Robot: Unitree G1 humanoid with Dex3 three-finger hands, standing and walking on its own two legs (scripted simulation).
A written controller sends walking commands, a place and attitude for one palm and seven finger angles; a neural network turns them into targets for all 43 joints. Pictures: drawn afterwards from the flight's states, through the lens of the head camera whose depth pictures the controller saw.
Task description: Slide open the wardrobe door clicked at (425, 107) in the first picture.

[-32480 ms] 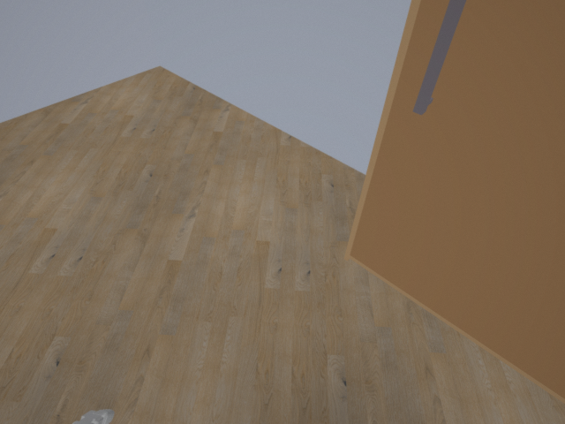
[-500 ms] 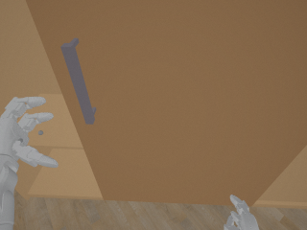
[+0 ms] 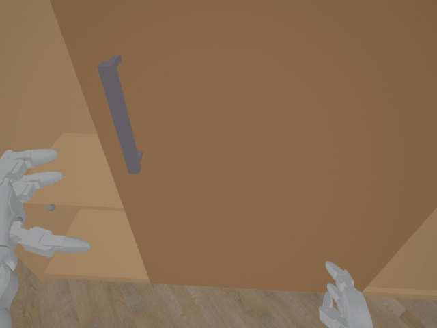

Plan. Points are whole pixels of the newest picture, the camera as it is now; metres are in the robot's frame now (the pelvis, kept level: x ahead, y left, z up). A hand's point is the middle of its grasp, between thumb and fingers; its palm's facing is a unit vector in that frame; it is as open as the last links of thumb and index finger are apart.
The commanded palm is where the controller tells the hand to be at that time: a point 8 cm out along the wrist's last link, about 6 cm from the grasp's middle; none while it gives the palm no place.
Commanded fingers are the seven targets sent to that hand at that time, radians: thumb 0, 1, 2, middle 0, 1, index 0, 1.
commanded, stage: draw the hand back to the body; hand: left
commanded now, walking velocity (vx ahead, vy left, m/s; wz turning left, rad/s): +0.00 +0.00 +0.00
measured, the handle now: (126, 119) +0.46 +0.27 +0.17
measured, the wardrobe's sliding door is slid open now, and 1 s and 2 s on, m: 0.50 0.50 0.50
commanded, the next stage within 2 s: step back with the hand held close in 0.96 s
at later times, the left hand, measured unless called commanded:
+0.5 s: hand (75, 195) +0.24 +0.26 +0.17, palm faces +0.41 -0.84 -0.35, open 9.6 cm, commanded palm +0.19 +0.30 +0.18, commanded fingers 0.00 0.79 0.85 -0.20 -0.36 -0.20 -0.36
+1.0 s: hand (85, 194) +0.24 +0.25 +0.17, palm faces +0.41 -0.84 -0.36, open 7.5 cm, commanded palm +0.20 +0.29 +0.18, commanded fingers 0.00 0.90 0.90 -0.20 -0.30 -0.20 -0.30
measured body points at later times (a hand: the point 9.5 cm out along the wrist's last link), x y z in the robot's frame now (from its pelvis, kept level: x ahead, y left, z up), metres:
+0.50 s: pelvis +0.03 +0.01 +0.01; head +0.00 +0.00 +0.46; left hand +0.21 +0.30 +0.19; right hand +0.21 -0.23 -0.07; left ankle +0.09 +0.10 -0.73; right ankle +0.00 -0.11 -0.73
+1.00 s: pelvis +0.05 +0.00 +0.01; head +0.01 -0.02 +0.46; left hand +0.22 +0.29 +0.19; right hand +0.23 -0.22 -0.07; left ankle +0.09 +0.10 -0.73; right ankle +0.00 -0.11 -0.73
